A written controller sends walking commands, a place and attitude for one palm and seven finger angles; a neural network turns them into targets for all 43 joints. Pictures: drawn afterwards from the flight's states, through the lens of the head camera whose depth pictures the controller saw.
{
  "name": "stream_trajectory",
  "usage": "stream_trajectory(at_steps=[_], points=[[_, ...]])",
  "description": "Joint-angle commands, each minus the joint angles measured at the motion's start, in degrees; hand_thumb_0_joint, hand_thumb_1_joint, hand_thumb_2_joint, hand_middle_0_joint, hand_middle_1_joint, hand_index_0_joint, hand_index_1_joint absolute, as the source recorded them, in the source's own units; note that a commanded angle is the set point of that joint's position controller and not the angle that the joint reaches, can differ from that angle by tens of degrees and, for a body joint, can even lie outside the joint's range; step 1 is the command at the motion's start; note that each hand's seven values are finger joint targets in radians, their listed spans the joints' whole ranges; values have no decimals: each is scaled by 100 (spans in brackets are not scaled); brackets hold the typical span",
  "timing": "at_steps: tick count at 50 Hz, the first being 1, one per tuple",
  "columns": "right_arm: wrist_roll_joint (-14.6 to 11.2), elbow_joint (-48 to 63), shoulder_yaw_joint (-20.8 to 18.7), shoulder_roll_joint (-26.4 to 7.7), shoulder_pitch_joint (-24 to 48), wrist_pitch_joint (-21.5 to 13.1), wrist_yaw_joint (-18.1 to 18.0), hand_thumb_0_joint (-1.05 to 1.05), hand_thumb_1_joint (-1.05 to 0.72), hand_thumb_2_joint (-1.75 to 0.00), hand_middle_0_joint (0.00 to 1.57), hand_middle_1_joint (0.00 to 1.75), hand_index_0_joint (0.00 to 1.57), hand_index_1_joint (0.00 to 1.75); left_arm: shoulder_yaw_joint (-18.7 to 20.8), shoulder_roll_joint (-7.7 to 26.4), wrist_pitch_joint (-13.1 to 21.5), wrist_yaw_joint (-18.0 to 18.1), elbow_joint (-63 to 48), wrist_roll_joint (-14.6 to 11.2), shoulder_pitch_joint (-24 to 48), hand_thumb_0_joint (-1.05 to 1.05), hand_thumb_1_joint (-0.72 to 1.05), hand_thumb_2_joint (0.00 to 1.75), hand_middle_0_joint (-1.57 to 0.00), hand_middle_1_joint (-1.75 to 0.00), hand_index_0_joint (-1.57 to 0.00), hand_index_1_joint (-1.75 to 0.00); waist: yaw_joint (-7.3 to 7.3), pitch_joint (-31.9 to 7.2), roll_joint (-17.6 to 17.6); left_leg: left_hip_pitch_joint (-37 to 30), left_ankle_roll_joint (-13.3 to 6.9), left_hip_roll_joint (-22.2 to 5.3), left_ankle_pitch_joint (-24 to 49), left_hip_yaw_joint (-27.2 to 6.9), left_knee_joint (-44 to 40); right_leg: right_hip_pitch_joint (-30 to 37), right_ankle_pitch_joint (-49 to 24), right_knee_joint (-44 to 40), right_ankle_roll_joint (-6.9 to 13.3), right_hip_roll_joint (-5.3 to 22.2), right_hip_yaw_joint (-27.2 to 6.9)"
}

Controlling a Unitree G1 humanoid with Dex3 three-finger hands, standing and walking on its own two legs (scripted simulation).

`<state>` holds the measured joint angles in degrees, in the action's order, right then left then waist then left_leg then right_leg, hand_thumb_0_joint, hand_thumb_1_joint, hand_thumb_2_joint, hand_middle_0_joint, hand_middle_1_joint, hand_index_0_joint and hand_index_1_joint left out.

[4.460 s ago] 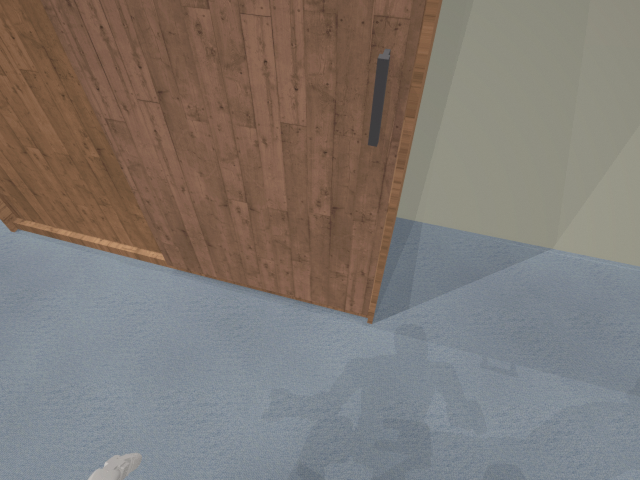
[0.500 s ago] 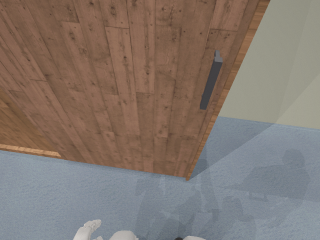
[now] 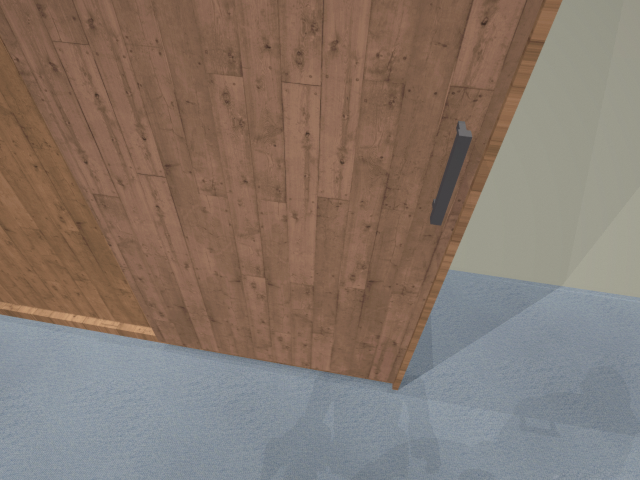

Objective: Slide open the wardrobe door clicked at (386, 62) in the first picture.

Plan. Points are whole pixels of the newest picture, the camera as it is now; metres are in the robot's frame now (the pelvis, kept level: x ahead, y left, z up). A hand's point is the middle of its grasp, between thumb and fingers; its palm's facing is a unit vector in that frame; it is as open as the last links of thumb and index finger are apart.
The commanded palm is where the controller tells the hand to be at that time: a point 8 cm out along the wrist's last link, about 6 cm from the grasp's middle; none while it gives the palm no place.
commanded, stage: come to a stop and stand still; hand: right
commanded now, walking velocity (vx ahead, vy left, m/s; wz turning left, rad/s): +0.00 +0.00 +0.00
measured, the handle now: (448, 175) +0.56 -0.17 +0.11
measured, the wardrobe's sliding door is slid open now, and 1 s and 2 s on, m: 0.00 0.00 0.00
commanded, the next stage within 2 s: look again from close up in 0.58 s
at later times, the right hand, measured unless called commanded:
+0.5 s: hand out of the picture -0.04 -0.17 -0.17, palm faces +0.06 +0.98 -0.18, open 7.4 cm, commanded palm none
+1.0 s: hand out of the picture -0.06 -0.18 -0.18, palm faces +0.09 +0.98 -0.18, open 7.4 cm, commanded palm none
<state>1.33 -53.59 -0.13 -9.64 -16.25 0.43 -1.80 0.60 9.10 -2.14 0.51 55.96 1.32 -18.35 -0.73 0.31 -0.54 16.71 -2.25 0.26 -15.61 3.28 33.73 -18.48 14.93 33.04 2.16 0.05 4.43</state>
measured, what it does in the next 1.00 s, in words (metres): steps on the spot: right foot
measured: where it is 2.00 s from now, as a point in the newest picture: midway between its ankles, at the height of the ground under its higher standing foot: outside the picture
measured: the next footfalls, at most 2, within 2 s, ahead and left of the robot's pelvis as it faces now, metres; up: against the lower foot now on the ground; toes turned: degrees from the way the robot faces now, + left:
right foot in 1.00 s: -0.01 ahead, -0.12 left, +0.00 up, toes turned -5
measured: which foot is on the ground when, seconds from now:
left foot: down 0.00-1.00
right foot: down 0.00-0.84, up 0.86-0.98, down 1.00-1.00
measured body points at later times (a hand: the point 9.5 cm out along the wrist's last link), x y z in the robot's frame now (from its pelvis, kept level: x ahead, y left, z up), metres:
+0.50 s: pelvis -0.03 +0.00 +0.00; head -0.04 +0.00 +0.45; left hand -0.03 +0.22 -0.16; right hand -0.04 -0.22 -0.16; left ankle +0.04 +0.10 -0.73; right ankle +0.05 -0.10 -0.72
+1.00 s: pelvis -0.04 -0.01 +0.00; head -0.04 -0.02 +0.45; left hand -0.01 +0.22 -0.15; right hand -0.07 -0.24 -0.16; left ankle +0.04 +0.09 -0.73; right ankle -0.05 -0.12 -0.73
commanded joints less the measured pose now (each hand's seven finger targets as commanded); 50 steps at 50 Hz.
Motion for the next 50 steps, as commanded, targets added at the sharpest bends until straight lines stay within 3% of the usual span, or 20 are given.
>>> stream_trajectory(at_steps=[1, 5, 9, 13, 17, 21, 24, 26, 29, 31, 34, 38, 40, 41, 42, 43, 45, 48, 49, 50], points=[[-25, 318, -244, -917, 51, -92, -46, 0, -90, -90, 20, 30, 20, 30, 142, 428, 106, -9, -212, 26, -348, 0, 90, 90, -20, -30, -20, -30, -138, 350, 915, 1099, -422, -1227, -2744, -1699, -2229, 308, 616, 189, -107, 112, -241], [-49, 261, -243, -829, 185, -97, -50, 0, -90, -90, 20, 30, 20, 30, 88, 322, 143, -6, 40, 23, -764, 0, 90, 90, -20, -30, -20, -30, -245, 248, 473, 1180, -278, -920, -2054, -1078, -1802, 657, 455, -204, -67, 175, -342], [-30, 127, -249, -694, -165, -2, -25, 0, -90, -90, 20, 30, 20, 30, 128, 552, 162, 13, 10, 63, -523, 0, 90, 90, -20, -30, -20, -30, 22, 697, -358, 646, -19, -349, -2022, -590, -1079, -656, 2081, -1460, 126, 601, -1187], [-9, -175, -209, -398, -716, -23, 10, 0, -90, -90, 20, 30, 20, 30, 133, 642, 216, 65, -2, 33, -153, 0, 90, 90, -20, -30, -20, -30, 268, 422, -499, -451, 23, -128, -850, -312, -416, -1191, 2087, -1922, 235, 782, -1461], [7, -263, -209, -408, -788, -57, 22, 0, -90, -90, 20, 30, 20, 30, 132, 550, 191, 76, 49, 30, -172, 0, 90, 90, -20, -30, -20, -30, 207, 246, -88, -364, -82, -362, -1408, -712, -976, -935, 1821, -1451, 91, 484, -1084], [-21, -197, -248, -684, -220, -116, -10, 0, -90, -90, 20, 30, 20, 30, 116, 255, 110, 53, 241, 19, -595, 0, 90, 90, -20, -30, -20, -30, -165, 301, 861, 1071, -401, -1213, -2622, -1641, -2237, 258, 553, 301, -143, 14, -325], [-29, -98, -294, -812, 256, -110, -43, 0, -90, -90, 20, 30, 20, 30, 133, 282, 104, 39, 409, 3, -957, 0, 90, 90, -20, -30, -20, -30, -373, 288, 836, 1710, -346, -1117, -2463, -1264, -2260, 957, 344, 556, -106, 77, -275], [-27, -156, -268, -736, 135, -98, -29, 0, -90, -90, 20, 30, 20, 30, 109, 289, 177, 25, 391, -6, -921, 0, 90, 90, -20, -30, -20, -30, -285, 472, 314, 1594, -207, -822, -2223, -1010, -1766, 848, 640, -338, -44, 174, -495], [-17, -285, -226, -500, -295, -37, -8, 0, -90, -90, 20, 30, 20, 30, 120, 537, 252, 75, 262, 50, -445, 0, 90, 90, -20, -30, -20, -30, 46, 864, -808, 531, 34, -260, -1571, -489, -908, -720, 2383, -1902, 187, 802, -1556], [37, -436, -213, -317, -723, 9, 11, 0, -90, -90, 20, 30, 20, 30, 155, 715, 258, 95, 114, 37, 28, 0, 90, 90, -20, -30, -20, -30, 306, 863, -920, -487, 80, -57, -707, -204, 41, -1683, 2887, -2448, 384, 1095, -1924], [44, -576, -185, -127, -1064, 23, 53, 0, -90, -90, 20, 30, 20, 30, 164, 715, 277, 126, 39, 1, 305, 0, 90, 90, -20, -30, -20, -30, 422, 541, -707, -820, 105, -65, -373, -132, 330, -1632, 2464, -2401, 413, 1059, -1711], [55, -559, -192, -188, -1123, -9, 41, 0, -90, -90, 20, 30, 20, 30, 197, 672, 228, 98, 11, 2, 327, 0, 90, 90, -20, -30, -20, -30, 361, 261, -228, -869, 69, -181, -683, -376, -429, -1278, 2292, -1947, 259, 779, -1337], [61, -456, -197, -386, -894, -56, 22, 0, -90, -90, 20, 30, 20, 30, 177, 469, 130, 59, -1, -7, 185, 0, 90, 90, -20, -30, -20, -30, 186, 588, 689, 121, -198, -759, -2357, -1459, -1644, -985, 1801, -898, -17, 209, -813], [35, -367, -233, -574, -606, -81, -1, 0, -90, -90, 20, 30, 20, 30, 168, 339, 75, 39, 48, -4, -23, 0, 90, 90, -20, -30, -20, -30, 9, 609, 1331, 842, -404, -1277, -3191, -2051, -2412, -416, 980, 106, -139, -21, -428], [20, -258, -277, -684, -194, -84, -38, 0, -90, -90, 20, 30, 20, 30, 206, 303, 21, 40, 173, 3, -212, 0, 90, 90, -20, -30, -20, -30, -166, 498, 1508, 1557, -537, -1601, -3434, -2300, -2886, 329, 593, 997, -169, -55, -298], [15, -138, -316, -758, 208, -76, -55, 0, -90, -90, 20, 30, 20, 30, 238, 361, 1, 36, 301, 9, -439, 0, 90, 90, -20, -30, -20, -30, -306, 452, 1346, 1891, -525, -1541, -3009, -2088, -2888, 660, 466, 1486, -137, -63, -320], [21, -47, -360, -800, 461, -106, -56, 0, -90, -90, 20, 30, 20, 30, 230, 373, 66, 16, 373, -9, -627, 0, 90, 90, -20, -30, -20, -30, -351, 330, 1051, 1615, -450, -1230, -2010, -1457, -2544, 657, 537, 1492, -92, 4, -265], [17, -274, -301, -746, -143, -92, -30, 0, -90, -90, 20, 30, 20, 30, 91, 120, 233, 5, 380, -50, -546, 0, 90, 90, -20, -30, -20, -30, -72, 359, 436, 876, -280, -915, -1748, -1165, -1766, 780, 544, -794, -90, -20, -185], [1, -330, -271, -656, -306, -64, -32, 0, -90, -90, 20, 30, 20, 30, 79, 173, 261, 45, 380, -37, -588, 0, 90, 90, -20, -30, -20, -30, -23, 336, 140, 867, -183, -763, -1728, -1137, -1521, 881, 651, -1210, -69, 52, -345], [-29, -358, -253, -550, -346, -44, -14, 0, -90, -90, 20, 30, 20, 30, 91, 307, 287, 87, 363, 3, -600, 0, 90, 90, -20, -30, -20, -30, 14, 479, -298, 888, -53, -530, -1555, -963, -1276, 635, 1074, -1587, 64, 417, -859]])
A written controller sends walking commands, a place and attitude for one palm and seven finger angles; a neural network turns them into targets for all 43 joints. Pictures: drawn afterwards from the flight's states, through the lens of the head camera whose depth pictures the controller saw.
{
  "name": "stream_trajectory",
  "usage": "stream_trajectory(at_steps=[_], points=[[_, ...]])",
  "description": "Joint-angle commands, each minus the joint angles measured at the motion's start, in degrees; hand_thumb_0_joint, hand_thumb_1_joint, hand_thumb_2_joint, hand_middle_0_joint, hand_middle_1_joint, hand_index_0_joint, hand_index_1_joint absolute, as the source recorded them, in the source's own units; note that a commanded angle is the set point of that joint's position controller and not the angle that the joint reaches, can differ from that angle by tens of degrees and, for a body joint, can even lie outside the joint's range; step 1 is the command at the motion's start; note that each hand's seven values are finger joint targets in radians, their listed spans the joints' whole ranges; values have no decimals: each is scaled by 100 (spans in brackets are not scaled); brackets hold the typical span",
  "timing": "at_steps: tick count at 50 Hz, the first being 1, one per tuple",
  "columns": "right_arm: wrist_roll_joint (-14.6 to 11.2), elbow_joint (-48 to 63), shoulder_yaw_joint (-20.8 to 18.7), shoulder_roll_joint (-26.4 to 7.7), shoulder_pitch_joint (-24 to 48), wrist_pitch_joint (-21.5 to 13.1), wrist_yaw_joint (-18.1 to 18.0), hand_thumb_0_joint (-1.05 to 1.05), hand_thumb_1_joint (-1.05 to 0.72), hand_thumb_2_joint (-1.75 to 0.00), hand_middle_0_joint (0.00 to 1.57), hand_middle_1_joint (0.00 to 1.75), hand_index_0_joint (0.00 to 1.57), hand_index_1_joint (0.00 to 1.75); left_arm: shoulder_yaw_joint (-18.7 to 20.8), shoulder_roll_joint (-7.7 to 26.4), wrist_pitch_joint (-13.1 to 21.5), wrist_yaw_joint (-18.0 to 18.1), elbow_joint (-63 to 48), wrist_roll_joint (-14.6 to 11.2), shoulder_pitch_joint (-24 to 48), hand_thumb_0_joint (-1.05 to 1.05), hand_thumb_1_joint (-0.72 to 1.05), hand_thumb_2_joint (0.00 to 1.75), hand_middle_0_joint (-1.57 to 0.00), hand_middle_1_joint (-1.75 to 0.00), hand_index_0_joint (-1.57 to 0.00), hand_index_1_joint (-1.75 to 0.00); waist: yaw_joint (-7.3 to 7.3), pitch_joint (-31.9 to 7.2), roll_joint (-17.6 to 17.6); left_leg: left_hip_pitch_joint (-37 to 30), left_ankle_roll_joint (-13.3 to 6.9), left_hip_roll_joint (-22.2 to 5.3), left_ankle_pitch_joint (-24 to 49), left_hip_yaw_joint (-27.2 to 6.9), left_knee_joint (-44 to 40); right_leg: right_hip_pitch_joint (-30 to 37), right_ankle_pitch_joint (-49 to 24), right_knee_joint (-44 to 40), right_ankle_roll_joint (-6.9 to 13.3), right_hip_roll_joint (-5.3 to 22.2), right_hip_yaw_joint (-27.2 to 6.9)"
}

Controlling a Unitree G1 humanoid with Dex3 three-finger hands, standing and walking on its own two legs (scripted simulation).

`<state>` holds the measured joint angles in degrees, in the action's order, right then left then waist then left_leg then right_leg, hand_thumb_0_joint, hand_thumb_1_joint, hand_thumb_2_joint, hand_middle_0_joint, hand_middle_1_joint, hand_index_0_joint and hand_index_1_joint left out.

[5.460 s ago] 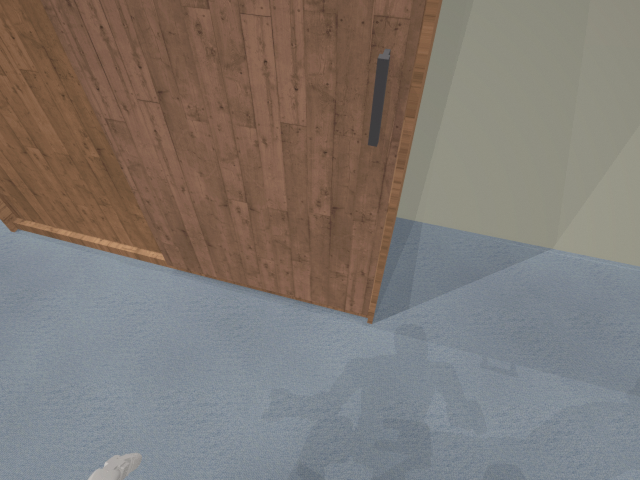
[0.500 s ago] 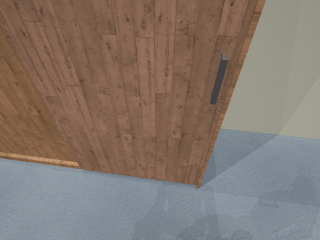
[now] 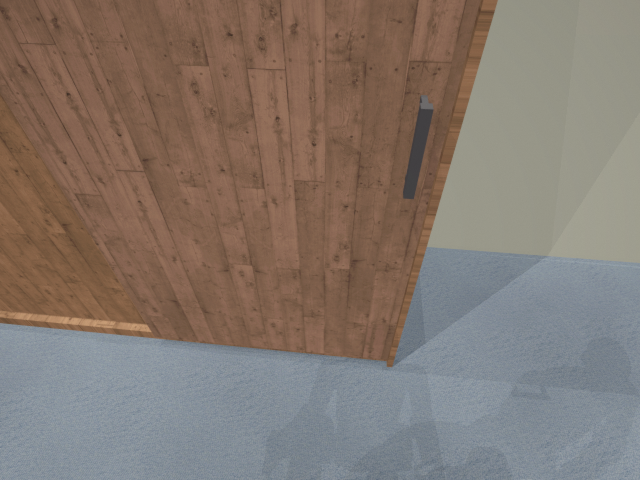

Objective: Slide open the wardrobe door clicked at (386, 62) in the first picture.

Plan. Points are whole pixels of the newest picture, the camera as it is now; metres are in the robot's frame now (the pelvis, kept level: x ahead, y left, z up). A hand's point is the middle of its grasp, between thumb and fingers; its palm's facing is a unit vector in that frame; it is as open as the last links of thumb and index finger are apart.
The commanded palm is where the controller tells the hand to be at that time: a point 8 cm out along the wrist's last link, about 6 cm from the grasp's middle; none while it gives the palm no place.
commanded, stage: look again from close up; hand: right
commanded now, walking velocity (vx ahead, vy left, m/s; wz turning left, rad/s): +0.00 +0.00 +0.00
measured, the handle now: (416, 149) +0.61 -0.13 +0.11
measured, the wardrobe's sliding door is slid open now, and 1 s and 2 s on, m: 0.00 0.00 0.00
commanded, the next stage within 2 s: raise the hand with hooked fingers in 1.26 s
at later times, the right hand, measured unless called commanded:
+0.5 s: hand out of the picture +0.06 -0.18 -0.17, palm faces +0.00 +0.98 -0.20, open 7.4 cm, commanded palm none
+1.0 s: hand out of the picture +0.14 -0.18 -0.17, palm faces +0.00 +0.98 -0.21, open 7.4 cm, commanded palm none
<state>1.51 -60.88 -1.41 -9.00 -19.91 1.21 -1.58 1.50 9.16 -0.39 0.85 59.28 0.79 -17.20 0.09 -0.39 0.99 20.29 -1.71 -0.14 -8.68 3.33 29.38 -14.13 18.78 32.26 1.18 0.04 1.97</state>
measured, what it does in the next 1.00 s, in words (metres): shifts its weight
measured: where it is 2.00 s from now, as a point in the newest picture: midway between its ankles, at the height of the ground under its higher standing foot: outside the picture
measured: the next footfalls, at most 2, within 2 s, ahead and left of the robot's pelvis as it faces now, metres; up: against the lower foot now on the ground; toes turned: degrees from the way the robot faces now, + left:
none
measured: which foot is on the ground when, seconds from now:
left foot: down 0.00-1.00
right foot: down 0.00-1.00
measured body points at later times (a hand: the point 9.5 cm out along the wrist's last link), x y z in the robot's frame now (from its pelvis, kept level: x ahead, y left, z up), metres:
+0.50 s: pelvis +0.05 +0.00 +0.01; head +0.08 +0.00 +0.46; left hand +0.04 +0.20 -0.16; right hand +0.06 -0.23 -0.15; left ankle +0.08 +0.11 -0.73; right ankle +0.00 -0.10 -0.73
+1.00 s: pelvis +0.09 +0.01 +0.01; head +0.12 +0.01 +0.46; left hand +0.11 +0.23 -0.15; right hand +0.14 -0.23 -0.15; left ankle +0.08 +0.11 -0.73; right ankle +0.00 -0.10 -0.73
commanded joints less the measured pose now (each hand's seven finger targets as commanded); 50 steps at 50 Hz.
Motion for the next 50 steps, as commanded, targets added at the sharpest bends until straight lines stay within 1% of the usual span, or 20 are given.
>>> stream_trajectory(at_steps=[1, 2, 3, 4, 5, 7, 9, 11, 12, 14, 17, 21, 24, 29, 33, 36, 39, 45, 48, 50], points=[[-73, 387, -113, -523, -18, -137, -3, 0, -90, -90, 20, 30, 20, 30, 16, 490, 133, 83, -21, 96, -638, 0, 90, 90, -20, -30, -20, -30, 13, 581, -775, 173, 16, -249, -1554, -690, -505, -267, 1071, -1864, 319, 828, -1067], [-49, 385, -96, -481, 15, -120, 12, 0, -90, -90, 20, 30, 20, 30, 33, 582, 141, 77, -90, 83, -403, 0, 90, 90, -20, -30, -20, -30, 109, 570, -955, -379, 71, -210, -1142, -397, -225, -879, 1578, -2175, 416, 1106, -1379], [8, 313, -77, -493, 68, -113, 11, 0, -90, -90, 20, 30, 20, 30, 40, 592, 176, 84, -121, 68, -111, 0, 90, 90, -20, -30, -20, -30, 163, 681, -1202, -617, 80, -225, -794, -302, -7, -1133, 1549, -2293, 435, 1111, -1401], [20, 266, -58, -477, 51, -123, 26, 0, -90, -90, 20, 30, 20, 30, 16, 564, 189, 96, -150, 51, -11, 0, 90, 90, -20, -30, -20, -30, 204, 750, -927, -806, 71, -224, -583, -345, 53, -1265, 1344, -2233, 428, 1081, -1311], [6, 220, -32, -400, -28, -143, 41, 0, -90, -90, 20, 30, 20, 30, 10, 553, 204, 110, -164, 46, -48, 0, 90, 90, -20, -30, -20, -30, 222, 646, -586, -875, 64, -243, -401, -403, -101, -1089, 975, -2071, 389, 969, -1166], [-21, 153, -3, -383, 18, -180, 45, 0, -90, -90, 20, 30, 20, 30, -22, 452, 225, 119, -66, 29, -207, 0, 90, 90, -20, -30, -20, -30, 175, 520, -351, -981, 37, -339, -196, -499, -399, -821, 452, -1862, 306, 804, -976], [-49, 129, 12, -455, 49, -209, 37, 0, -90, -90, 20, 30, 20, 30, -51, 430, 243, 111, -10, 22, -319, 0, 90, 90, -20, -30, -20, -30, 135, 516, -344, -1043, 19, -439, -202, -568, -509, -748, 391, -1818, 246, 720, -836], [-45, 132, 6, -529, 95, -189, 32, 0, -90, -90, 20, 30, 20, 30, -40, 467, 205, 90, 34, 29, -370, 0, 90, 90, -20, -30, -20, -30, 105, 667, -460, -959, 31, -428, -596, -562, -525, -869, 992, -1962, 226, 712, -879], [-33, 108, 3, -516, 107, -191, 25, 0, -90, -90, 20, 30, 20, 30, -30, 468, 189, 86, 49, 31, -362, 0, 90, 90, -20, -30, -20, -30, 119, 701, -292, -953, 31, -414, -541, -552, -511, -881, 953, -1922, 237, 719, -911], [-42, 96, 24, -477, 74, -209, 12, 0, -90, -90, 20, 30, 20, 30, -56, 429, 189, 88, 81, 24, -438, 0, 90, 90, -20, -30, -20, -30, 99, 743, -77, -931, 5, -469, -521, -675, -605, -817, 730, -1768, 214, 644, -778], [-65, 62, 37, -481, 107, -251, -15, 0, -90, -90, 20, 30, 20, 30, -83, 333, 204, 93, 162, 11, -589, 0, 90, 90, -20, -30, -20, -30, 12, 486, 130, -853, -47, -544, -424, -801, -705, -368, 80, -1504, 181, 551, -592], [-77, 33, 48, -499, 107, -317, -36, 0, -90, -90, 20, 30, 20, 30, -106, 310, 259, 113, 247, -6, -599, 0, 90, 90, -20, -30, -20, -30, -14, 170, 84, -992, -80, -620, 408, -793, -587, 67, -833, -1271, 136, 555, -399], [-77, 0, 46, -529, 144, -338, -56, 0, -90, -90, 20, 30, 20, 30, -102, 338, 279, 135, 300, -14, -557, 0, 90, 90, -20, -30, -20, -30, -26, 80, 63, -1120, -95, -621, 1053, -735, -413, 225, -1395, -1183, 107, 591, -361], [-79, -35, 37, -583, 185, -342, -72, 0, -90, -90, 20, 30, 20, 30, -101, 378, 279, 170, 361, -10, -487, 0, 90, 90, -20, -30, -20, -30, -22, 18, -169, -1180, -118, -623, 1526, -648, -252, 491, -2095, -1090, 84, 634, -297], [-77, -39, 28, -620, 259, -327, -77, 0, -90, -90, 20, 30, 20, 30, -100, 424, 254, 189, 369, -6, -426, 0, 90, 90, -20, -30, -20, -30, -17, 104, -243, -1187, -128, -621, 1677, -623, -216, 548, -2296, -1050, 68, 647, -276], [-81, -30, 23, -665, 328, -318, -74, 0, -90, -90, 20, 30, 20, 30, -100, 456, 241, 193, 376, -3, -365, 0, 90, 90, -20, -30, -20, -30, -15, 97, -138, -1243, -142, -636, 1676, -622, -234, 562, -2197, -1079, 57, 654, -285], [-84, -6, 12, -702, 370, -316, -78, 0, -90, -90, 20, 30, 20, 30, -98, 516, 241, 201, 374, 0, -298, 0, 90, 90, -20, -30, -20, -30, -4, 39, -161, -1281, -145, -644, 1924, -597, -182, 691, -2540, -1041, 53, 664, -287], [-86, 46, -10, -776, 497, -315, -79, 0, -90, -90, 20, 30, 20, 30, -83, 588, 223, 203, 365, 7, -227, 0, 90, 90, -20, -30, -20, -30, -6, -3, -102, -1381, -169, -667, 2062, -607, -202, 724, -2497, -1061, 23, 671, -291], [-88, 70, -24, -801, 551, -311, -84, 0, -90, -90, 20, 30, 20, 30, -74, 616, 222, 206, 371, 10, -207, 0, 90, 90, -20, -30, -20, -30, 6, -41, -203, -1436, -175, -667, 2177, -576, -165, 781, -2692, -1037, 17, 678, -282], [-91, 79, -22, -829, 556, -307, -79, 0, -90, -90, 20, 30, 20, 30, -81, 624, 215, 204, 369, 6, -166, 0, 90, 90, -20, -30, -20, -30, 13, 10, -152, -1410, -169, -682, 2050, -584, -232, 761, -2482, -1069, 9, 675, -283]])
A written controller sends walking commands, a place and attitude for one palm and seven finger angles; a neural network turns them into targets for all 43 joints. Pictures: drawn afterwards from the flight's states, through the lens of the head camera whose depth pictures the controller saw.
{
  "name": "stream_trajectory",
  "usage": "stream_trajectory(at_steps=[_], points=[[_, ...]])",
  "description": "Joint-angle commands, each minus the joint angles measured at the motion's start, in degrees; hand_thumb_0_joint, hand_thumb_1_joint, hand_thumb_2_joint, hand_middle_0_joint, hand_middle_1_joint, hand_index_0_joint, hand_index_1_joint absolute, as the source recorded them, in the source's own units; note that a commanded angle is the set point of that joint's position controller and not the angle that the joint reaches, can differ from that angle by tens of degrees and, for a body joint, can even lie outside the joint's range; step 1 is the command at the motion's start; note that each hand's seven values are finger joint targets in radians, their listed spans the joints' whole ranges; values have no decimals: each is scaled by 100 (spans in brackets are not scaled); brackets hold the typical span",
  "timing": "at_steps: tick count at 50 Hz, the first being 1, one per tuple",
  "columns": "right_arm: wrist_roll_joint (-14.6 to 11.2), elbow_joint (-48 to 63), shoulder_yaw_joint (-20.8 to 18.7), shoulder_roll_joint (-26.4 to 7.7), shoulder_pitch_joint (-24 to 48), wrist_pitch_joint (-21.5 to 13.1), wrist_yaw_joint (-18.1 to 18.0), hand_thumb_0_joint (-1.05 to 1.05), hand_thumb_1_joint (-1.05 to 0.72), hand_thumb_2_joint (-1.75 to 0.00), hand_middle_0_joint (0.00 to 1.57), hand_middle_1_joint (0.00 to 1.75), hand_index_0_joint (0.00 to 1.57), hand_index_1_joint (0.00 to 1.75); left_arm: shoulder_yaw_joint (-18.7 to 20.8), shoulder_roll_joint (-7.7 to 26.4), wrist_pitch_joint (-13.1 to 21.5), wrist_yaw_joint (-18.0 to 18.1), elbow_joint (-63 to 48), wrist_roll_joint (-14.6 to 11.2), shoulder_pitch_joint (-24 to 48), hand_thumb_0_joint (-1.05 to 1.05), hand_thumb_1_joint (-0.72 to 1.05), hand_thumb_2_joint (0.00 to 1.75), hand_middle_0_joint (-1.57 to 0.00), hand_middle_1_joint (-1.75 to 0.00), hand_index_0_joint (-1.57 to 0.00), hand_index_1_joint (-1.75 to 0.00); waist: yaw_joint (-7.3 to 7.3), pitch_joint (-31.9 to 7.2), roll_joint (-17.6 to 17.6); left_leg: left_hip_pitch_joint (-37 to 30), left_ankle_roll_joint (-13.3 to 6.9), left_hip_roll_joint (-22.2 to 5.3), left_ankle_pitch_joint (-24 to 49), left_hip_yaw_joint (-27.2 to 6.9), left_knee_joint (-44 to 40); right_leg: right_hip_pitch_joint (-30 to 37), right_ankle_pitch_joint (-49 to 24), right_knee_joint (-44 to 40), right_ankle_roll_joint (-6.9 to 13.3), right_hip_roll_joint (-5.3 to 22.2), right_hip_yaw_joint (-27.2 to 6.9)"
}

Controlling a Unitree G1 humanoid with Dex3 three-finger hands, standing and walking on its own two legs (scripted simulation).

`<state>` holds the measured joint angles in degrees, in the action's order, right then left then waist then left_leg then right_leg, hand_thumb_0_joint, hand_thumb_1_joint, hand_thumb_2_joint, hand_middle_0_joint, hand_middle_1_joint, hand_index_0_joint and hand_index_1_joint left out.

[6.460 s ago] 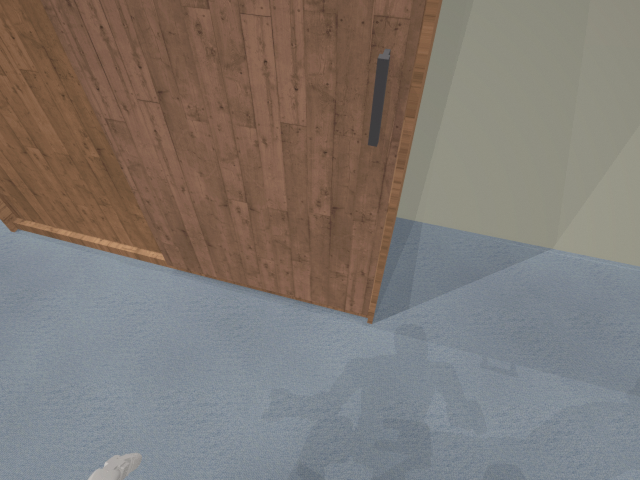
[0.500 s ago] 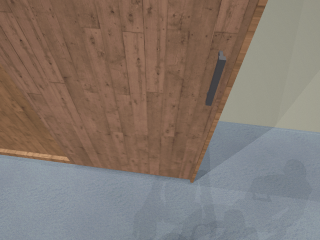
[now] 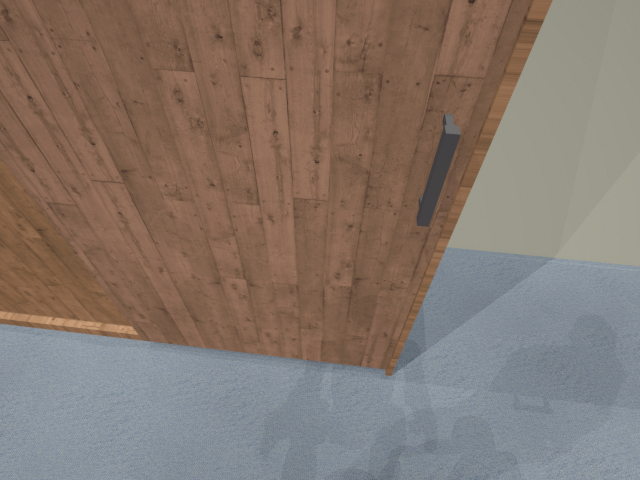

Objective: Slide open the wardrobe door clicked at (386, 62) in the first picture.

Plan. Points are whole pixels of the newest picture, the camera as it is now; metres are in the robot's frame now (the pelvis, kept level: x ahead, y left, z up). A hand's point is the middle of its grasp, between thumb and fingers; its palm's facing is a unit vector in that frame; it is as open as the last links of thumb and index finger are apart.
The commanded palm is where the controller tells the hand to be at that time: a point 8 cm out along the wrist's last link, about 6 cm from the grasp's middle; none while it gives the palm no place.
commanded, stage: look again from close up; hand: right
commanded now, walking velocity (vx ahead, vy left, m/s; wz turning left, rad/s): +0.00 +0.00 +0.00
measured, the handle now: (434, 173) +0.52 -0.13 +0.10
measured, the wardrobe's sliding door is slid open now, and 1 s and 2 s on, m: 0.00 0.00 0.00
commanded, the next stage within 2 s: raise the hand with hooked fingers in 0.26 s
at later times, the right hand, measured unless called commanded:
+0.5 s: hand out of the picture +0.13 -0.19 -0.07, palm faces +0.24 +0.95 -0.18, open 7.5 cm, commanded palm +0.09 -0.24 -0.05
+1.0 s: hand out of the picture +0.13 -0.21 +0.01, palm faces +0.10 +0.99 -0.09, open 10.0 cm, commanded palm +0.11 -0.27 +0.01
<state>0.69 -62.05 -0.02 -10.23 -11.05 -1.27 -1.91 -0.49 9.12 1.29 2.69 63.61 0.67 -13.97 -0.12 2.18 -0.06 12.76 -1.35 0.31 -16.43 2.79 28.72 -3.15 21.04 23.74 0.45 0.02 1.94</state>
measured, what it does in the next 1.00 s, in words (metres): lowers itself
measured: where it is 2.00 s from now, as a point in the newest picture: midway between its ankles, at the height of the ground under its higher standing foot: outside the picture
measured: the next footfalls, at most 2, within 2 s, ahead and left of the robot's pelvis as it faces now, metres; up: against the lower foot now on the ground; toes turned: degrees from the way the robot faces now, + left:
none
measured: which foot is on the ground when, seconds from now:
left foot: down 0.00-1.00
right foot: down 0.00-1.00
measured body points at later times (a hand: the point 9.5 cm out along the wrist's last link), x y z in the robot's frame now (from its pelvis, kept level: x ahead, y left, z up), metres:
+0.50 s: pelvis -0.03 +0.00 +0.00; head -0.01 +0.02 +0.45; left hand +0.04 +0.24 -0.14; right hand +0.11 -0.24 -0.06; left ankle -0.01 +0.10 -0.74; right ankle -0.09 -0.11 -0.74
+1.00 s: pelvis -0.09 +0.01 -0.06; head -0.05 -0.01 +0.39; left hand +0.12 +0.22 -0.12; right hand +0.12 -0.27 +0.02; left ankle -0.02 +0.10 -0.74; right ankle -0.09 -0.11 -0.74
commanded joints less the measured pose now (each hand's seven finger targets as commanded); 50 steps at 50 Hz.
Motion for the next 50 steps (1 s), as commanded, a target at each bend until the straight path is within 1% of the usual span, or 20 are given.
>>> stream_trajectory(at_steps=[1, 17, 18, 19, 20, 21, 22, 23, 24, 26, 29, 31, 32, 35, 38, 40, 42, 45, 47, 50], points=[[-7, 192, -163, -710, -310, -59, -45, 0, -90, -90, 20, 30, 20, 30, 120, 634, 47, 18, -71, 19, -504, 0, 90, 90, -20, -30, -20, -30, 26, -248, -8, -661, -209, -724, 2764, -549, -194, -354, -2604, -239, 82, 677, -286], [-5, 141, -139, -655, -343, -37, -29, 0, -90, -90, 20, 30, 20, 30, 90, 551, 47, -3, 31, 17, -571, 0, 90, 90, -20, -30, -20, -30, 33, -8, -13, -563, -192, -687, 2050, -586, -466, -471, -1933, -430, 95, 679, -323], [-2, -194, -147, -651, -1133, -126, -266, 0, -90, -90, 20, 30, 20, 30, 175, 768, 83, -60, -360, -48, 62, 0, 90, 90, -20, -30, -20, -30, 316, -8, -109, -552, 9, -984, 4611, -827, -218, -843, -2412, 888, -40, 695, 34], [-1008, 8753, -1225, -2245, 3546, -1324, -235, 0, -88, -89, 20, 32, 20, 32, 297, 1554, 1012, 111, -2479, -364, 100, 0, 90, 90, -20, -30, -20, -30, -264, -2855, -1223, -1288, -236, -452, 4225, -718, 171, 133, -3648, 121, 4, -54, -226], [-515, 7105, -998, -1660, 626, -962, -358, 0, -85, -88, 20, 33, 20, 33, 164, 1071, 1515, 278, -2204, -126, 302, 0, 90, 90, -20, -30, -20, -30, 157, -2536, -2041, -1066, -343, -157, 2777, -473, 331, 539, -4835, -31, -78, 123, -87], [-615, 5367, -496, -609, -243, -732, -536, 0, -83, -87, 21, 34, 21, 34, 193, 971, 1550, 329, -1568, -186, 102, 0, 90, 90, -20, -30, -20, -30, -16, -1908, -1587, -337, -172, -208, 1776, -95, 191, 181, -4471, 210, -171, 299, -100], [-825, 4871, -5, 327, -1325, -241, -484, 0, -81, -86, 21, 36, 21, 36, 255, 830, 1542, 231, -1802, -340, -99, 0, 90, 90, -20, -30, -20, -30, -66, -1148, -858, 79, -74, -239, 1171, 59, 145, -354, -4077, 118, -214, 392, -347], [-958, 6475, -23, 32, 95, -517, -348, 0, -78, -85, 21, 37, 21, 37, 264, 1102, 1628, 146, -2392, -373, 217, 0, 90, 90, -20, -30, -20, -30, -221, -487, -70, 326, -34, -207, 1565, 51, 131, -851, -3442, 246, -151, 372, -462], [-947, 6688, -675, -647, 191, -895, -265, 0, -76, -84, 21, 39, 21, 39, 407, 1295, 1725, 196, -2511, -220, 215, 0, 90, 90, -20, -30, -20, -30, -239, -1041, 438, 303, -10, -197, 1591, 52, 197, -969, -2828, 531, -80, 223, -360], [-966, 5650, -955, -459, -758, -1378, -5, 0, -71, -82, 21, 42, 21, 42, 440, 1210, 1745, 214, -2729, -131, 199, 0, 90, 90, -20, -30, -20, -30, -109, -565, 1470, 861, 79, -157, 995, 122, 367, -1957, -1705, 879, 22, 82, -298], [-1257, 4800, -1067, -86, -1619, -2425, 828, 0, -64, -79, 22, 47, 22, 47, 451, 1161, 1749, -28, -3172, -131, 424, 0, 90, 90, -20, -30, -20, -30, 235, -417, 1481, 1497, 69, -165, -103, 35, 1001, -3182, -567, 1507, -79, -104, -153], [-1541, 4978, -1270, -250, -1712, -3189, 1557, 0, -60, -77, 22, 50, 22, 50, 488, 1228, 1764, -167, -3544, -117, 601, 0, 90, 90, -20, -30, -20, -30, 339, -875, 918, 1559, -20, -217, -322, -185, 1368, -3600, -212, 2007, -128, -223, 4], [-1631, 4818, -1586, -570, -1803, -3317, 1916, 0, -57, -76, 22, 51, 22, 51, 522, 1310, 1715, -230, -3740, -137, 515, 0, 90, 90, -20, -30, -20, -30, 434, -1013, 252, 1469, -128, -277, -291, -398, 1509, -3647, -224, 2217, -142, -278, 59], [-1775, 5804, -1652, -953, -1217, -2941, 2228, 0, -50, -73, 23, 55, 23, 55, 456, 1325, 1548, -169, -4418, -267, 808, 0, 90, 90, -20, -30, -20, -30, 432, -1618, 233, 1313, -5, -346, -940, -731, 1405, -4073, 141, 2415, 13, -353, 220], [-1877, 6839, -1776, -1225, 189, -2599, 1961, 0, -43, -70, 23, 60, 23, 60, 449, 1295, 1446, -18, -4669, -291, 751, 0, 90, 90, -20, -30, -20, -30, 147, -1621, 120, 1703, 52, -334, -2191, -975, 1156, -4143, 662, 2504, 86, -264, 52], [-1800, 7444, -1767, -1187, 539, -2725, 1630, 0, -39, -68, 24, 63, 24, 63, 392, 1159, 1474, 63, -4540, -258, 439, 0, 90, 90, -20, -30, -20, -30, 25, -1676, -355, 1734, 25, -288, -2035, -881, 1181, -3814, 544, 2506, 105, -163, -77], [-1717, 8112, -1616, -1282, 1088, -2933, 1413, 0, -34, -66, 24, 66, 24, 66, 299, 1167, 1508, 132, -4425, -181, 298, 0, 90, 90, -20, -30, -20, -30, -176, -1783, -264, 1776, 7, -193, -1622, -759, 1366, -3649, 346, 2568, 136, -66, -226], [-1552, 7864, -1247, -1175, 772, -3032, 1491, 0, -27, -63, 25, 70, 25, 70, 197, 1215, 1606, 191, -4153, -180, 189, 0, 90, 90, -20, -30, -20, -30, -311, -1607, -647, 1875, -24, -153, -1210, -565, 1430, -3483, 248, 2507, 136, -26, -307], [-1586, 7403, -1168, -1270, 946, -2808, 1762, 0, -22, -61, 25, 74, 25, 74, 118, 1306, 1636, 235, -4059, -194, 196, 0, 90, 90, -20, -30, -20, -30, -396, -1390, -580, 1861, -23, -106, -1233, -478, 1419, -3590, 369, 2456, 133, -17, -396], [-1709, 6484, -1486, -1464, 524, -2114, 2092, 0, -15, -58, 25, 78, 25, 78, 97, 1345, 1652, 310, -4033, -317, 227, 0, 90, 90, -20, -30, -20, -30, -209, -1302, -90, 1524, 42, -157, -1607, -485, 1081, -3807, 552, 2191, 99, -51, -414]])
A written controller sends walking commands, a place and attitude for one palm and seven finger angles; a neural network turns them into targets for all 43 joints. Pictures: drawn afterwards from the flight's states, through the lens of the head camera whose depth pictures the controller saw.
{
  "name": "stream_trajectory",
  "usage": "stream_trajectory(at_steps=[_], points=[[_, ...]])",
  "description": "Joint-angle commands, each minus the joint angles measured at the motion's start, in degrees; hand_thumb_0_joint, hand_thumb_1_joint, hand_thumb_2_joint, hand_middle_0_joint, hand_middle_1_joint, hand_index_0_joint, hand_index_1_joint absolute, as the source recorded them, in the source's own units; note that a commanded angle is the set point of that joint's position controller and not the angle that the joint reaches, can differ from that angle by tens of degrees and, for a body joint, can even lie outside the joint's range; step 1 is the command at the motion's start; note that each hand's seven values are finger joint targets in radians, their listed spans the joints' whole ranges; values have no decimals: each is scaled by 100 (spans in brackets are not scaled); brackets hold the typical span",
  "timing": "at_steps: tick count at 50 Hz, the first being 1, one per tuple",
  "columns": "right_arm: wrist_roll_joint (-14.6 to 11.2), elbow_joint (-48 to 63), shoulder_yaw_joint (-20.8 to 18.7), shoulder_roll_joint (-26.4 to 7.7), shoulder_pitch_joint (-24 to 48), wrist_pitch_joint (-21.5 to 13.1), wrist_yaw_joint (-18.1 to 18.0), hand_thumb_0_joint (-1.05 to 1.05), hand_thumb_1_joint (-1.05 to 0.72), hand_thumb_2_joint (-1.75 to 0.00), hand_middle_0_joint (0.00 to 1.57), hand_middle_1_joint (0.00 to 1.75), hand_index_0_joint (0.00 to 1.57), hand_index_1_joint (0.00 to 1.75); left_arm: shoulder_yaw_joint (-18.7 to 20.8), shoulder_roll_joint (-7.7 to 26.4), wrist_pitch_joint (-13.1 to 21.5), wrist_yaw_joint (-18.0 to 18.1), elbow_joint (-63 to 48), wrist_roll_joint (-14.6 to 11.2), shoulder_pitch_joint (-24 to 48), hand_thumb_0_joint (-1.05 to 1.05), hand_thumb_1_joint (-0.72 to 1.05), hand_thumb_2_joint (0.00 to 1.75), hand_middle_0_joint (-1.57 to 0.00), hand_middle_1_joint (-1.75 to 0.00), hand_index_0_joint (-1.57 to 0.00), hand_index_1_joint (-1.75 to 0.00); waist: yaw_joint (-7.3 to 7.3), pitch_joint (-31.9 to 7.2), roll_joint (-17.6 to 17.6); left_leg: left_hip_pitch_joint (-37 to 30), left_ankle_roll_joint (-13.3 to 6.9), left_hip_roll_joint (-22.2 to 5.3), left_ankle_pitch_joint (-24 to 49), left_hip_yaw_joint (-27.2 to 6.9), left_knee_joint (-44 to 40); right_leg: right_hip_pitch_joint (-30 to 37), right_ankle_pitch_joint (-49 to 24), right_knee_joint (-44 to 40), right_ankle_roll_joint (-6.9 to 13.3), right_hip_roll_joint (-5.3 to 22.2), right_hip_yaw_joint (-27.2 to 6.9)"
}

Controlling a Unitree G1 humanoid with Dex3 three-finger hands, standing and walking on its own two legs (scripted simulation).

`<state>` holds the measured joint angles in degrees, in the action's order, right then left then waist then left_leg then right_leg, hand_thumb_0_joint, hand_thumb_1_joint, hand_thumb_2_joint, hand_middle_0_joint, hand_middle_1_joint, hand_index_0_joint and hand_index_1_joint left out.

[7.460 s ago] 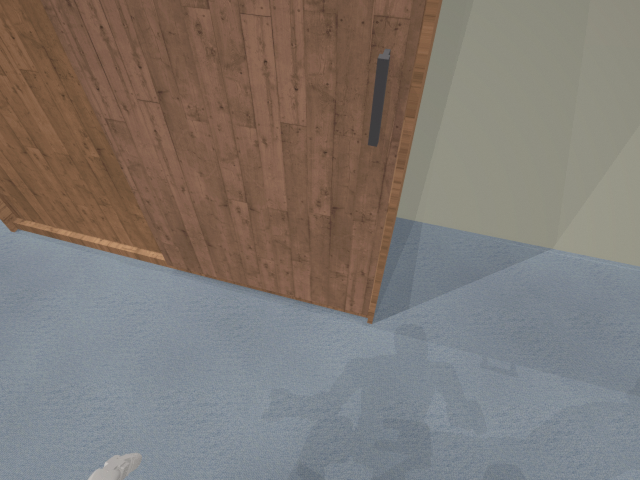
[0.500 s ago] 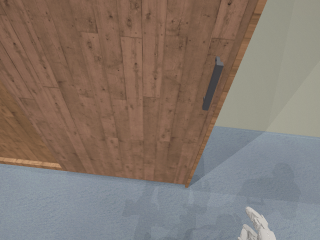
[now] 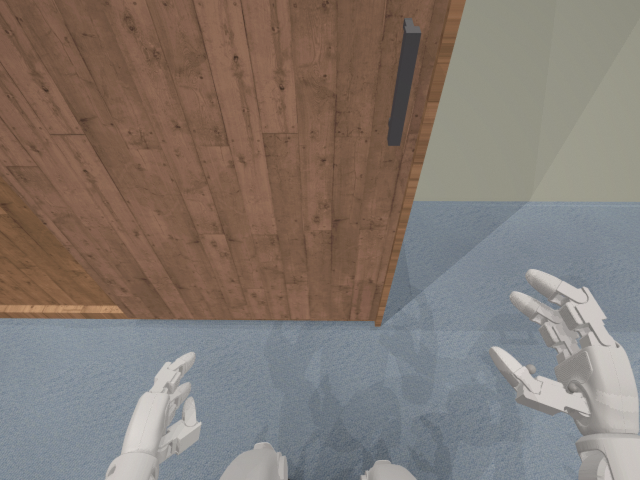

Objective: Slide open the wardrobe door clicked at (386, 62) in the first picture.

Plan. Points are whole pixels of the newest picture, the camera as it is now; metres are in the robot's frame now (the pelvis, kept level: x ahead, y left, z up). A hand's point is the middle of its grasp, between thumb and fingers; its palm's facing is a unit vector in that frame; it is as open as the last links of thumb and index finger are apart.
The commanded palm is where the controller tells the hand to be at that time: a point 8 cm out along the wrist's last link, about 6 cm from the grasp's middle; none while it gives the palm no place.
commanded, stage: raise the hand with hooked fingers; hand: right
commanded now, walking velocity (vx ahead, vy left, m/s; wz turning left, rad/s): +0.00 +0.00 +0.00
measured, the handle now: (400, 86) +0.62 -0.10 +0.16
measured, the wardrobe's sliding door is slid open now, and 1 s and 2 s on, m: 0.00 0.00 0.00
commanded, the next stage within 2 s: move the hooked fingers beside the handle in 1.46 s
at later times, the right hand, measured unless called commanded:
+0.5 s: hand (580, 304) +0.29 -0.26 +0.11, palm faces +0.01 +1.00 -0.06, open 12.9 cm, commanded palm +0.26 -0.31 +0.13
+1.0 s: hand (638, 231) +0.32 -0.29 +0.19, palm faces +0.06 +1.00 -0.06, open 14.0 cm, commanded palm +0.29 -0.33 +0.18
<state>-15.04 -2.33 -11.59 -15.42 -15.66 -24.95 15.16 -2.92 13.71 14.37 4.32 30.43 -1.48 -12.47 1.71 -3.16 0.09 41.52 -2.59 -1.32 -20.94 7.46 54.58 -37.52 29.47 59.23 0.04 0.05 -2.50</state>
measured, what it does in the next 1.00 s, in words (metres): stands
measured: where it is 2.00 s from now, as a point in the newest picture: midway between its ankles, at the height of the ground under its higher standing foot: outside the picture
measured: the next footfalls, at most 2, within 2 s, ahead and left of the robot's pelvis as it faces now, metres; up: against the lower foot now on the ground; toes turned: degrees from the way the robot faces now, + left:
none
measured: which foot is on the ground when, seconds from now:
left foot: down 0.00-1.00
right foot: down 0.00-1.00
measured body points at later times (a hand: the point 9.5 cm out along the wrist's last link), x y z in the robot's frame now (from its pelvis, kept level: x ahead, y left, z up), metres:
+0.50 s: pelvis +0.03 -0.03 +0.03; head +0.06 -0.03 +0.48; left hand +0.20 +0.22 -0.03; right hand +0.28 -0.31 +0.12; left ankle +0.07 +0.10 -0.68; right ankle +0.01 -0.12 -0.68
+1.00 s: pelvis +0.04 -0.01 +0.05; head +0.05 -0.01 +0.50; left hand +0.21 +0.22 -0.03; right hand +0.32 -0.34 +0.19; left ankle +0.07 +0.10 -0.68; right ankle +0.01 -0.12 -0.68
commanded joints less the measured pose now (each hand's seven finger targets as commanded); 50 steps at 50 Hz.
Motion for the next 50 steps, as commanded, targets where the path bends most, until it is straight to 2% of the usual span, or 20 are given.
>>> stream_trajectory(at_steps=[1, 2, 4, 7, 8, 10, 11, 14, 17, 21, 22, 24, 27, 31, 34, 36, 37, 42, 48, 50], points=[[-228, 310, -505, -1006, 819, 534, 461, 0, -13, -57, 25, 80, 25, 80, 345, 888, 334, 168, -772, -126, 122, 0, 90, 90, -20, -30, -20, -30, -270, -823, 67, -1515, 188, -23, -1265, -981, -1613, -421, -293, -1439, 129, -73, 51], [-335, 50, -720, -1100, 582, 810, 531, 0, -11, -56, 26, 81, 26, 81, 340, 896, 323, 178, -815, -136, 189, 0, 90, 90, -20, -30, -20, -30, -119, -831, 107, -1683, 153, -19, -1188, -973, -1647, -378, -430, -1498, 109, -78, 45], [-513, 352, -1058, -1232, 506, 1112, 508, 0, -6, -54, 26, 84, 26, 84, 336, 843, 324, 163, -901, -128, 255, 0, 90, 90, -20, -30, -20, -30, 75, -1171, 161, -2014, 172, -54, -717, -885, -1615, -198, -831, -1625, 91, -99, 63], [-679, 987, -1469, -1342, 436, 1079, 256, 0, 1, -51, 27, 88, 27, 88, 312, 746, 382, 83, -947, -26, 266, 0, 90, 90, -20, -30, -20, -30, 265, -1450, 75, -2391, 117, 42, 332, -691, -1357, 53, -1593, -1760, 53, -73, 36], [-631, 1166, -1533, -1373, 455, 971, 153, 0, 3, -50, 27, 90, 27, 90, 329, 732, 413, 51, -891, -9, 164, 0, 90, 90, -20, -30, -20, -30, 241, -1496, -25, -2381, 114, 68, 718, -602, -1277, 200, -1837, -1805, 38, -42, 47], [-525, 1371, -1313, -1155, 539, 744, 0, 0, 8, -48, 27, 93, 27, 93, 330, 744, 481, -27, -813, 26, 73, 0, 90, 90, -20, -30, -20, -30, 132, -1260, -337, -2090, 96, 134, 967, -424, -1182, 415, -1999, -1912, -15, -16, 40], [-482, 1327, -1183, -1032, 584, 669, -39, 0, 10, -47, 27, 94, 27, 94, 337, 770, 503, -47, -772, 45, 27, 0, 90, 90, -20, -30, -20, -30, 44, -1140, -295, -1946, 108, 152, 932, -379, -1172, 455, -1963, -1930, -27, -3, 27], [-397, 1168, -960, -985, 860, 602, 113, 0, 17, -44, 28, 99, 28, 99, 363, 899, 542, -31, -660, 30, -107, 0, 90, 90, -20, -30, -20, -30, -139, -1008, -274, -1821, 117, 153, 883, -387, -1252, 612, -1863, -1934, -18, 8, 33], [-417, 997, -929, -1137, 1165, 785, 400, 0, 24, -41, 28, 103, 28, 103, 361, 996, 540, 74, -621, -16, -104, 0, 90, 90, -20, -30, -20, -30, -198, -880, -306, -1859, 102, 144, 745, -445, -1407, 709, -1673, -1995, 21, -1, 9], [-448, 1294, -1249, -1509, 1441, 1010, 524, 0, 34, -37, 29, 110, 29, 110, 346, 958, 559, 164, -605, -56, -60, 0, 90, 90, -20, -30, -20, -30, -21, -1288, -638, -2247, 82, 136, 1205, -355, -1443, 1228, -2280, -2186, -72, 26, -70], [-469, 1424, -1343, -1651, 1576, 1051, 504, 0, 36, -36, 29, 111, 29, 111, 320, 959, 554, 166, -607, -36, -52, 0, 90, 90, -20, -30, -20, -30, -1, -1269, -643, -2303, 63, 178, 1370, -343, -1435, 1326, -2494, -2187, -89, 25, -102], [-516, 1451, -1393, -1582, 1590, 1103, 451, 0, 41, -34, 29, 114, 29, 114, 303, 894, 552, 164, -578, -36, -58, 0, 90, 90, -20, -30, -20, -30, 31, -1262, -705, -2364, 77, 181, 1650, -287, -1476, 1557, -2928, -2263, -169, 54, -114], [-540, 1246, -1477, -1639, 1694, 1237, 431, 0, 48, -31, 30, 118, 30, 118, 256, 893, 498, 138, -531, -34, -49, 0, 90, 90, -20, -30, -20, -30, 67, -975, -671, -2432, 52, 229, 1797, -263, -1579, 1623, -3150, -2361, -218, 75, -133], [-512, 653, -1405, -1564, 1916, 1687, 617, 0, 50, -30, 30, 120, 30, 120, 234, 918, 378, 166, -517, -102, 29, 0, 90, 90, -20, -30, -20, -30, 14, -670, -442, -2433, 79, 207, 1734, -249, -1778, 1633, -2908, -2562, -195, 84, -87], [-482, 733, -1431, -1751, 2330, 1949, 800, 0, 50, -30, 30, 120, 30, 120, 190, 897, 333, 193, -561, -115, 99, 0, 90, 90, -20, -30, -20, -30, 44, -813, -648, -2637, 70, 190, 1850, -291, -1899, 1835, -2983, -2647, -164, 66, -62], [-501, 736, -1565, -1885, 2495, 2021, 847, 0, 50, -30, 30, 120, 30, 120, 186, 887, 317, 220, -585, -109, 120, 0, 90, 90, -20, -30, -20, -30, 52, -974, -455, -2762, 82, 201, 1865, -321, -1981, 1909, -2893, -2680, -121, 51, -47], [-537, 709, -1647, -1981, 2592, 2031, 862, 0, 50, -30, 30, 120, 30, 120, 149, 886, 307, 215, -579, -94, 144, 0, 90, 90, -20, -30, -20, -30, 74, -883, -365, -2845, 59, 224, 1834, -328, -2028, 1850, -2804, -2710, -113, 46, -57], [-631, 682, -2020, -2338, 3001, 1905, 875, 0, 50, -30, 30, 120, 30, 120, 118, 861, 305, 248, -531, -89, 219, 0, 90, 90, -20, -30, -20, -30, 123, -1072, -384, -3165, 49, 218, 1896, -406, -2184, 1978, -2752, -2809, -60, 17, -12], [-583, 203, -1942, -2434, 3475, 2179, 1072, 0, 50, -30, 30, 120, 30, 120, 113, 873, 267, 297, -471, -152, 292, 0, 90, 90, -20, -30, -20, -30, 69, -786, -670, -3153, 59, 145, 1760, -488, -2421, 2019, -2468, -2977, 33, 9, 67], [-583, -63, -1797, -2224, 3211, 2295, 1156, 0, 50, -30, 30, 120, 30, 120, 134, 889, 260, 287, -485, -157, 251, 0, 90, 90, -20, -30, -20, -30, 67, -752, -408, -3154, 73, 131, 1745, -486, -2431, 1949, -2433, -2990, 56, 4, 66]])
